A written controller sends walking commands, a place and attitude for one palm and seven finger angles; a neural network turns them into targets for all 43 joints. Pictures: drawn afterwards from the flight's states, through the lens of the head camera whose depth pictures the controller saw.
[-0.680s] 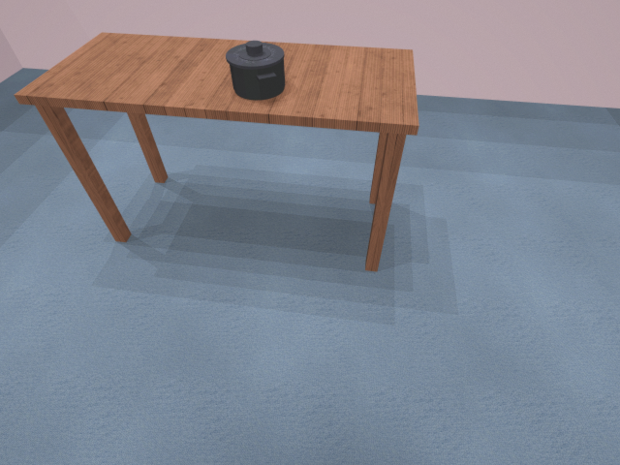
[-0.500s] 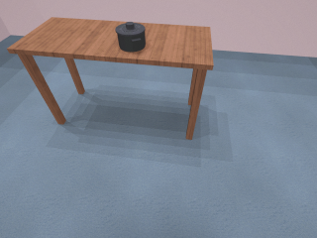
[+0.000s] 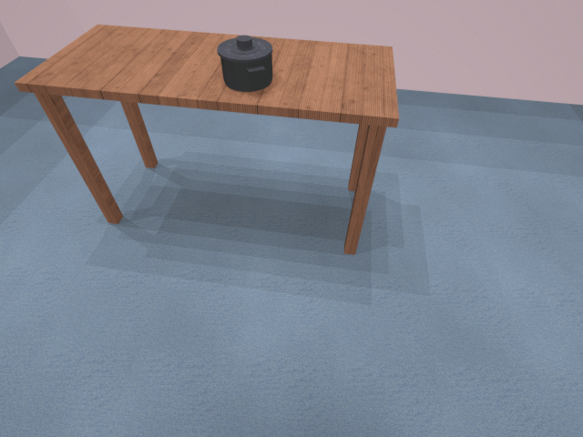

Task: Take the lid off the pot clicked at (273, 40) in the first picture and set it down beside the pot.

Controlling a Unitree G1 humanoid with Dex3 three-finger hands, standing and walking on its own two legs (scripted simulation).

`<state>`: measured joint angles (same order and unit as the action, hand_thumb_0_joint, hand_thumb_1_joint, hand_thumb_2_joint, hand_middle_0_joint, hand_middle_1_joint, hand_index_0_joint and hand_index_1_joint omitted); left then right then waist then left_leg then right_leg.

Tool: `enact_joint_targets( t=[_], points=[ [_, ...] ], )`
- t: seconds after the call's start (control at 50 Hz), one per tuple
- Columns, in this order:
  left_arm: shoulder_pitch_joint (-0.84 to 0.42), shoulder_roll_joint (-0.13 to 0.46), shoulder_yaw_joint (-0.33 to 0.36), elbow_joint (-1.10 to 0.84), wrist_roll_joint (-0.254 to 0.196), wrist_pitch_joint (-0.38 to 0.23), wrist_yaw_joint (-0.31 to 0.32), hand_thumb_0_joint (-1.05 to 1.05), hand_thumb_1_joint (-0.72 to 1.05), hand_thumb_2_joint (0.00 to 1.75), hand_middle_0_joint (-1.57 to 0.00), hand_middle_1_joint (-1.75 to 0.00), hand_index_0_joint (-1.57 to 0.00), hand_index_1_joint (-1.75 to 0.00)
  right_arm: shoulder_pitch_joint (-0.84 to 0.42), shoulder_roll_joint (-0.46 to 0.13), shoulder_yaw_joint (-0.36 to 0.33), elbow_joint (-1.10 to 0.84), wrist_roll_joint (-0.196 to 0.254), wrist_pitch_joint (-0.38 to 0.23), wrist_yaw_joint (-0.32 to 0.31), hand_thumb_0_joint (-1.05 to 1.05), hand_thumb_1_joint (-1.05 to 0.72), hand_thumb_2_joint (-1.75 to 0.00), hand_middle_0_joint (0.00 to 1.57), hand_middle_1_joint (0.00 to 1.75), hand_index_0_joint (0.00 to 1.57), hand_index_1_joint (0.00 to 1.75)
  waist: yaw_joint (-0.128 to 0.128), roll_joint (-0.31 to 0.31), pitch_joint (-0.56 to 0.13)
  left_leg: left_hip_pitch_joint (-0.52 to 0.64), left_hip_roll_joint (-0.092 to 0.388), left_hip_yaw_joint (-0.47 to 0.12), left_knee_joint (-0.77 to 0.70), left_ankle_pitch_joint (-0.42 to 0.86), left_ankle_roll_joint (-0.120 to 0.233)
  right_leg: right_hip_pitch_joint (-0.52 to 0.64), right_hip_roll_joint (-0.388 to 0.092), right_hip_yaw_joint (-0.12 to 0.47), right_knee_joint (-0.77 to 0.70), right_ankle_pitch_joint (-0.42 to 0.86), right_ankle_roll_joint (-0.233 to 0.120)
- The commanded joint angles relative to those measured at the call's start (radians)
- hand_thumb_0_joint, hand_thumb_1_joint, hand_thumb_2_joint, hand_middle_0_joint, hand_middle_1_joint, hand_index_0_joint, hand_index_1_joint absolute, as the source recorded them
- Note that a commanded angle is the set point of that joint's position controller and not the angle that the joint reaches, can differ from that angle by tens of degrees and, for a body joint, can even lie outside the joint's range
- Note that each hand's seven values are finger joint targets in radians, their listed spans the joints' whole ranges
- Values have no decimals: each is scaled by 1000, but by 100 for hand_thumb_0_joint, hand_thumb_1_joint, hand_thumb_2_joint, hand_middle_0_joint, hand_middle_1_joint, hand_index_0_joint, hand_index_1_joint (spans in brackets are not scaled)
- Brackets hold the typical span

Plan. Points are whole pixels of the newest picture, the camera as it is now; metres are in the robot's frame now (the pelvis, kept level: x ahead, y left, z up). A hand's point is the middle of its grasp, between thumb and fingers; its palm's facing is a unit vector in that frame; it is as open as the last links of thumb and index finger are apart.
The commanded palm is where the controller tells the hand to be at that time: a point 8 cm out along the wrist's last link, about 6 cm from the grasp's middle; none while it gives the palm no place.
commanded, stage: walk to a spot facing it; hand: left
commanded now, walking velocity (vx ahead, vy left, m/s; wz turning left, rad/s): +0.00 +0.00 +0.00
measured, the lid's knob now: (244, 41) +1.15 +0.22 +0.04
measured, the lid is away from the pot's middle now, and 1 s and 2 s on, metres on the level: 0.00 0.00 0.00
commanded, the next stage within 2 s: turn to face it in 0.88 s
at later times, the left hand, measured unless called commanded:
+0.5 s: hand out of the picture +0.01 +0.27 -0.21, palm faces +0.19 -0.96 -0.19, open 7.4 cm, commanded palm none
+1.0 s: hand (153, 316) +0.36 +0.30 -0.18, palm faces +0.23 -0.95 -0.18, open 7.4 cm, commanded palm none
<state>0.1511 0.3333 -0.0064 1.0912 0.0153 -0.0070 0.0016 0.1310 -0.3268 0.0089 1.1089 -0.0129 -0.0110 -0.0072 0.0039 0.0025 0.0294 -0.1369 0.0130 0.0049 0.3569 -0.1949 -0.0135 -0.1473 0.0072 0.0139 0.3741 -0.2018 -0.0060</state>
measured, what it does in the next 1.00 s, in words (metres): walks ahead, turning left: left foot, then right foot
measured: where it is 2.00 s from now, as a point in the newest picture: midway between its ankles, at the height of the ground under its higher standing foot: (253, 387)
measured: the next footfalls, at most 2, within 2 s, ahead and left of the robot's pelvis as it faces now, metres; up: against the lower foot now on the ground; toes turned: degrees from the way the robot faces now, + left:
left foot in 0.42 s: +0.11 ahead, +0.16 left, +0.00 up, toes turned +16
right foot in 1.00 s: +0.47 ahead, +0.06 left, +0.00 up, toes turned +9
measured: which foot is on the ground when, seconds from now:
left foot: down 0.00-0.18, up 0.20-0.40, down 0.42-1.00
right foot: down 0.00-0.42, up 0.44-0.98, down 1.00-1.00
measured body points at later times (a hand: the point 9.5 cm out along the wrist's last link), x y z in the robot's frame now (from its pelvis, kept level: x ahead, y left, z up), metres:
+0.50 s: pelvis +0.07 +0.08 -0.02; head +0.08 +0.11 +0.43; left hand +0.00 +0.32 -0.19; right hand +0.12 -0.18 -0.16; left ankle +0.07 +0.15 -0.75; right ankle +0.01 -0.09 -0.69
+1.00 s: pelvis +0.29 +0.11 -0.03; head +0.32 +0.10 +0.42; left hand +0.35 +0.35 -0.17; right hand +0.23 -0.10 -0.19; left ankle +0.08 +0.15 -0.74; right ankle +0.43 +0.06 -0.75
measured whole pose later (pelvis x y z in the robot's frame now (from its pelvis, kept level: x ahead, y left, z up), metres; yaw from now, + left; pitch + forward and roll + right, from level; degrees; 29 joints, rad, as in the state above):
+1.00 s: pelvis +0.29 +0.11 -0.03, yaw +15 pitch -1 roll +1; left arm 0.12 0.14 0.04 0.98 0.03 -0.06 -0.01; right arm 0.49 -0.11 -0.02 1.16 -0.02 -0.07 -0.04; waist -0.04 0.02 0.06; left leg 0.11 -0.05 0.02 0.48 -0.51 0.05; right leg -0.46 -0.02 -0.11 0.60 -0.12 -0.07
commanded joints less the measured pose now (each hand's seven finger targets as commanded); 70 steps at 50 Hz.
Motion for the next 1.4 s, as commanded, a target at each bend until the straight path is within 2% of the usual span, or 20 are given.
enact_joint_targets(
  t=[0.0,0.12,0.18,0.22,0.36,0.38,0.4,0.42,0.46,0.56,0.72,0.84,0.92,0.94,0.96,0.98,1.0,1.06,1.14,1.38],
  points=[
    [-26,199,41,-66,-4,-24,10,0,90,90,-20,-30,-20,-30,-43,-202,-42,-58,7,-27,-9,0,-90,-90,20,30,20,30,-4,2,-61,28,109,-101,-53,127,36,-12,-116,105,-67,112,-23],
    [81,107,32,-38,3,7,9,0,90,90,-20,-30,-20,-30,38,-83,-20,-42,-4,3,3,0,-90,-90,20,30,20,30,12,-49,-17,-105,59,-76,35,-159,35,-2,-134,103,-71,-261,-13],
    [166,173,68,-57,10,9,10,0,90,90,-20,-30,-20,-30,19,-64,-31,-93,-8,15,9,0,-90,-90,20,30,20,30,56,-231,64,-356,-4,20,322,-307,21,45,-311,294,-219,-517,-114],
    [181,169,81,-75,15,-10,15,0,90,90,-20,-30,-20,-30,-17,-77,-49,-134,-4,6,18,0,-90,-90,20,30,20,30,58,-179,109,-455,48,-9,528,-319,26,47,-402,344,-257,-451,-186],
    [114,119,94,-102,11,-30,6,0,90,90,-20,-30,-20,-30,241,11,-60,-100,0,-18,38,0,-90,-90,20,30,20,30,-74,-66,33,5,0,141,196,-95,26,-165,-273,-78,22,-205,-72],
    [127,77,83,-110,4,-25,-2,0,90,90,-20,-30,-20,-30,360,-34,-75,-66,-3,-24,29,0,-90,-90,20,30,20,30,-113,80,-8,133,12,65,118,-168,40,-239,-201,-151,267,-186,-37],
    [117,-9,70,-148,-3,-20,-13,0,90,90,-20,-30,-20,-30,468,-144,-110,-50,-14,-31,19,0,-90,-90,20,30,20,30,-151,400,-8,202,266,-400,-79,-413,126,-490,-65,-205,625,-381,31],
    [43,-25,63,-200,7,-23,-10,0,90,90,-20,-30,-20,-30,509,-166,-110,-48,-9,-34,4,0,-90,-90,20,30,20,30,-142,336,18,162,374,-642,-227,-430,196,-615,-36,-69,793,-404,23],
    [42,-19,77,-167,13,-33,-14,0,90,90,-20,-30,-20,-30,365,-78,-89,-84,0,-38,-5,0,-90,-90,20,30,20,30,-76,103,56,32,322,-516,-211,-398,215,-588,-124,-2,875,-208,0],
    [147,-66,65,-95,18,-24,-19,0,90,90,-20,-30,-20,-30,326,27,-64,-61,9,-87,-18,0,-90,-90,20,30,20,30,-4,64,24,49,203,-211,-180,126,180,-516,-138,-26,786,-7,40],
    [-22,-95,70,-149,10,-24,-19,0,90,90,-20,-30,-20,-30,426,83,-58,0,12,-95,-31,0,-90,-90,20,30,20,30,-42,53,105,196,201,-135,-201,335,193,-669,-129,-74,618,78,53],
    [-127,-124,68,-183,-1,-39,-22,0,90,90,-20,-30,-20,-30,444,83,-57,21,0,-89,-39,0,-90,-90,20,30,20,30,-69,99,147,169,191,-72,-149,529,169,-501,-82,-114,336,90,-1],
    [100,-90,84,-130,7,-53,-9,0,90,90,-20,-30,-20,-30,389,32,-69,21,-1,-84,-41,0,-90,-90,20,30,20,30,40,83,34,178,208,-50,118,864,153,-205,-10,-136,244,34,-60],
    [240,-68,93,-87,13,-62,-4,0,90,90,-20,-30,-20,-30,371,25,-72,12,2,-81,-39,0,-90,-90,20,30,20,30,99,50,-38,112,168,-30,296,820,124,-14,4,-140,181,89,-71],
    [369,-4,109,-53,23,-76,6,0,90,90,-20,-30,-20,-30,389,52,-68,3,13,-80,-30,0,-90,-90,20,30,20,30,137,-53,-150,-96,96,-6,580,538,89,257,-149,38,170,215,-133],
    [443,77,129,-35,16,-76,15,0,90,90,-20,-30,-20,-30,462,105,-63,-16,23,-88,-28,0,-90,-90,20,30,20,30,112,-261,-285,-322,-88,42,924,-284,41,444,-443,504,72,503,-275],
    [390,80,128,-51,-7,-67,21,0,90,90,-20,-30,-20,-30,416,86,-65,-28,21,-78,-34,0,-90,-90,20,30,20,30,93,-147,-229,-350,-39,-57,1067,-373,55,325,-477,551,-11,507,-336],
    [191,-51,89,-89,-3,-66,30,0,90,90,-20,-30,-20,-30,257,127,-54,-65,-2,-52,-21,0,-90,-90,20,30,20,30,16,-39,14,-368,80,-42,991,-237,32,-81,-353,318,-70,416,-289],
    [130,-57,81,-112,8,-58,31,0,90,90,-20,-30,-20,-30,293,169,-47,-65,-6,-6,-18,0,-90,-90,20,30,20,30,-52,-55,-43,-212,81,34,671,-197,-17,-248,-229,102,-76,504,-205],
    [191,-8,115,-114,2,-11,19,0,90,90,-20,-30,-20,-30,68,92,-61,-175,7,-14,-31,0,-90,-90,20,30,20,30,4,-129,-97,-128,16,25,212,-83,-45,-62,-185,265,35,442,-152]
  ],
)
